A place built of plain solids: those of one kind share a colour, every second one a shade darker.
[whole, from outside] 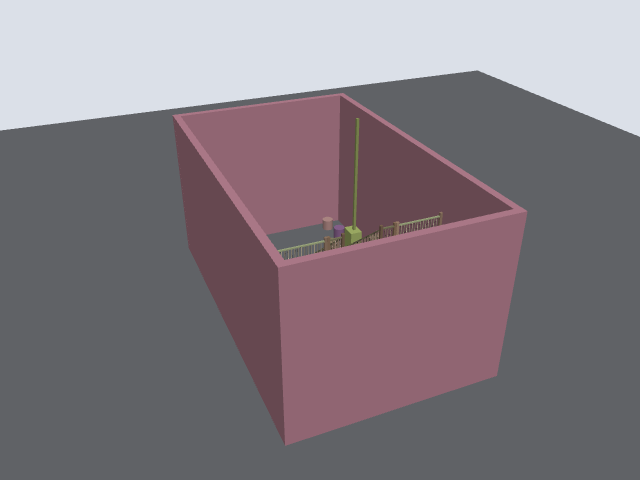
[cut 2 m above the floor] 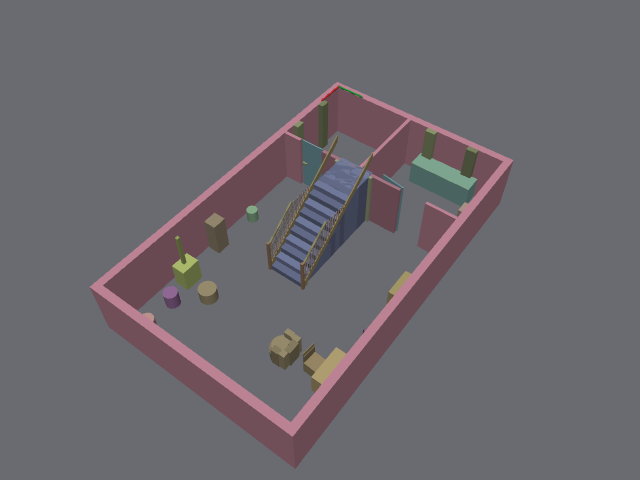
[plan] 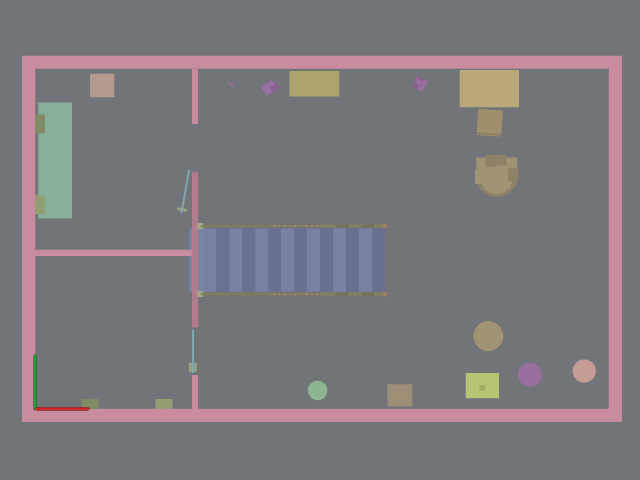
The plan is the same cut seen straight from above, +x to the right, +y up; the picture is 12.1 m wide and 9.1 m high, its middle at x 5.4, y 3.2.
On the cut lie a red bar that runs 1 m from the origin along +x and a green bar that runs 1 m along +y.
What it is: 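A dwelling of one tall room, 10.9 x 6.4 m inside and 5.5 m high, with a sleeping gallery 2.98 m up across one short end and a free-standing straight stair of 15 risers to it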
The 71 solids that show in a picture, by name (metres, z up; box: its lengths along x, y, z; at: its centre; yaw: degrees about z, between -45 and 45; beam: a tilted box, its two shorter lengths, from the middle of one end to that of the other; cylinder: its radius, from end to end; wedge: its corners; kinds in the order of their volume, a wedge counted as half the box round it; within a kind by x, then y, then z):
{
 "wall_1": {"box": [0.25, 6.94, 5.74], "at": [-0.12, 3.22, 2.82]},
 "wall_2": {"box": [2.97, 0.12, 2.88], "at": [1.49, 2.96, 1.39]},
 "wall_3": {"box": [0.12, 0.64, 2.88], "at": [3.03, 0.32, 1.39]},
 "wall_4": {"box": [0.12, 2.96, 2.88], "at": [3.03, 3.02, 1.39]},
 "wall_5": {"box": [0.12, 1.05, 2.88], "at": [3.03, 5.92, 1.39]},
 "wall_6": {"box": [11.38, 0.25, 5.74], "at": [5.44, -0.12, 2.82]},
 "wall_7": {"box": [11.38, 0.25, 5.74], "at": [5.44, 6.57, 2.82]},
 "wall_8": {"box": [0.25, 6.94, 5.74], "at": [11.0, 3.22, 2.82]},
 "step_1": {"box": [0.5, 1.2, 2.84], "at": [3.18, 2.82, 1.37]},
 "step_2": {"box": [0.75, 1.2, 2.64], "at": [3.31, 2.82, 1.27]},
 "step_3": {"box": [0.76, 1.2, 2.44], "at": [3.55, 2.82, 1.17]},
 "step_4": {"box": [0.76, 1.2, 2.24], "at": [3.8, 2.82, 1.07]},
 "step_5": {"box": [0.76, 1.2, 2.04], "at": [4.04, 2.82, 0.97]},
 "step_6": {"box": [0.76, 1.2, 1.84], "at": [4.29, 2.82, 0.87]},
 "step_7": {"box": [0.76, 1.2, 1.64], "at": [4.53, 2.82, 0.77]},
 "step_8": {"box": [0.76, 1.2, 1.44], "at": [4.78, 2.82, 0.67]},
 "step_9": {"box": [0.76, 1.2, 1.24], "at": [5.02, 2.82, 0.57]},
 "step_10": {"box": [0.76, 1.2, 1.04], "at": [5.27, 2.82, 0.47]},
 "step_11": {"box": [0.76, 1.2, 0.85], "at": [5.52, 2.82, 0.37]},
 "step_12": {"box": [0.76, 1.2, 0.65], "at": [5.76, 2.82, 0.27]},
 "step_13": {"box": [0.76, 1.2, 0.45], "at": [6.01, 2.82, 0.17]},
 "step_14": {"box": [0.76, 1.2, 0.25], "at": [6.25, 2.82, 0.07]},
 "kitchen_units_units_1": {"box": [0.62, 2.2, 0.89], "at": [0.37, 4.71, 0.4]},
 "head_base_1": {"box": [0.27, 1.2, 2.94], "at": [3.06, 2.82, 1.42]},
 "slotfit_known_1": {"box": [0.17, 0.28, 0.74], "at": [8.43, 4.4, 0.32]},
 "slotfit_known_2": {"box": [0.17, 0.23, 0.74], "at": [8.45, 4.65, 0.32]},
 "slotfit_known_3": {"cylinder": 0.28, "from": [8.59, 1.38, -0.05], "to": [8.59, 1.38, 0.45]},
 "slotfit_known_4": {"box": [0.2, 0.23, 0.74], "at": [8.64, 4.7, 0.32]},
 "slotfit_known_5": {"cylinder": 0.31, "from": [8.75, 4.38, -0.05], "to": [8.75, 4.38, 0.46]},
 "slotfit_known_6": {"cylinder": 0.4, "from": [8.75, 4.42, -0.05], "to": [8.75, 4.42, 0.36]},
 "slotfit_known_7": {"box": [0.2, 0.2, 0.74], "at": [8.84, 4.71, 0.32]},
 "slotfit_known_8": {"box": [0.2, 0.2, 0.74], "at": [9.04, 4.66, 0.32]},
 "slotfit_known_9": {"box": [0.2, 0.25, 0.74], "at": [9.06, 4.44, 0.32]},
 "slotfit_loft_table_1": {"box": [1.13, 0.71, 0.79], "at": [8.61, 6.07, 0.34]},
 "curtains_1": {"box": [0.19, 0.36, 2.22], "at": [0.09, 3.87, 1.17]},
 "curtains_2": {"box": [0.19, 0.36, 2.22], "at": [0.09, 5.4, 1.17]},
 "curtains_3": {"box": [0.32, 0.19, 2.12], "at": [1.04, 0.09, 1.12]},
 "curtains_4": {"box": [0.32, 0.19, 2.12], "at": [2.44, 0.09, 1.12]},
 "slotfit_wall_table_1": {"box": [0.95, 0.48, 0.97], "at": [5.29, 6.16, 0.43]},
 "guard_string_1": {"wedge": [[3.14, 2.15, 2.81], [3.14, 2.15, 3.06], [3.14, 2.19, 2.81], [3.14, 2.19, 3.06], [6.63, 2.15, -0.02], [6.63, 2.15, 0.23], [6.63, 2.19, -0.02], [6.63, 2.19, 0.23]]},
 "guard_string_2": {"wedge": [[3.14, 3.45, 2.81], [3.14, 3.45, 3.06], [3.14, 3.49, 2.81], [3.14, 3.49, 3.06], [6.63, 3.45, -0.02], [6.63, 3.45, 0.23], [6.63, 3.49, -0.02], [6.63, 3.49, 0.23]]},
 "stove_1": {"box": [0.11, 0.11, 4.71], "at": [8.48, 0.4, 3.18]},
 "stove_2": {"box": [0.63, 0.48, 0.89], "at": [8.48, 0.44, 0.4]},
 "slotfit_storage_1": {"box": [0.48, 0.43, 1.3], "at": [6.91, 0.25, 0.6]},
 "slotfit_kitchen_storage_1": {"box": [0.46, 0.45, 0.72], "at": [1.27, 6.13, 0.31]},
 "doorleaf_door_1": {"box": [0.039, 0.84, 2.08], "at": [2.85, 4.12, 0.99], "yaw": -10.0},
 "doorleaf_door_2": {"box": [0.041, 0.83, 2.07], "at": [2.99, 1.09, 0.99]},
 "slotfit_loft_chair_1": {"box": [0.45, 0.025, 0.93], "at": [8.59, 5.19, 0.41], "yaw": -4.3},
 "slotfit_loft_chair_2": {"box": [0.45, 0.025, 0.78], "at": [8.59, 5.21, 0.34], "yaw": -4.3},
 "slotfit_loft_chair_3": {"box": [0.47, 0.47, 0.5], "at": [8.62, 5.44, 0.2], "yaw": -4.3},
 "clutter_clhall_1": {"box": [0.14, 0.2, 0.18], "at": [4.39, 6.05, 0.04], "yaw": 40.3},
 "clutter_clhall_2": {"box": [0.17, 0.14, 0.13], "at": [4.54, 6.09, 0.01], "yaw": 40.3},
 "clutter_clhall_3": {"box": [0.1, 0.24, 0.5], "at": [7.35, 6.12, 0.2], "yaw": -30.5},
 "clutter_clhall_4": {"cylinder": 0.23, "from": [9.38, 0.65, -0.05], "to": [9.38, 0.65, 0.53]},
 "slotfit_seat_1": {"cylinder": 0.22, "from": [10.41, 0.72, -0.05], "to": [10.41, 0.72, 0.43]},
 "kitchen_units_worktop_1": {"box": [0.64, 2.2, 0.04], "at": [0.38, 4.71, 0.86]},
 "slotfit_corner_1": {"cylinder": 0.19, "from": [5.35, 0.35, -0.05], "to": [5.35, 0.35, 0.43]},
 "guard_newel_1": {"box": [0.09, 0.09, 1.15], "at": [3.14, 1.7, 3.51]},
 "guard_newel_2": {"box": [0.09, 0.09, 1.28], "at": [3.14, 2.17, 3.45]},
 "guard_newel_3": {"box": [0.09, 0.09, 1.28], "at": [3.14, 3.47, 3.45]},
 "guard_newel_4": {"box": [0.09, 0.09, 1.3], "at": [6.63, 2.17, 0.6]},
 "guard_newel_5": {"box": [0.09, 0.09, 1.3], "at": [6.63, 3.47, 0.6]},
 "post_1": {"box": [0.12, 0.11, 2.87], "at": [3.13, 3.47, 1.38]},
 "gal_guard_newel_1": {"box": [0.09, 0.09, 1.15], "at": [3.14, 0.04, 3.51]},
 "gal_guard_newel_2": {"box": [0.09, 0.09, 1.15], "at": [3.14, 4.03, 3.51]},
 "gal_guard_rail_1": {"box": [0.06, 1.56, 0.044], "at": [3.14, 0.83, 3.96]},
 "gal_guard_rail_2": {"box": [0.06, 2.37, 0.044], "at": [3.14, 5.21, 3.96]},
 "guard_rail_1": {"beam": [0.06, 0.044], "from": [5.7, 2.17, 1.87], "to": [5.47, 2.17, 2.06]},
 "guard_rail_2": {"beam": [0.06, 0.044], "from": [5.7, 3.47, 1.87], "to": [5.47, 3.47, 2.06]},
 "guard_rail_3": {"beam": [0.06, 0.044], "from": [5.94, 3.47, 1.68], "to": [5.7, 3.47, 1.87]},
 "doorfit_door_1": {"box": [0.16, 0.17, 0.06], "at": [2.99, 0.79, 1.03]}
}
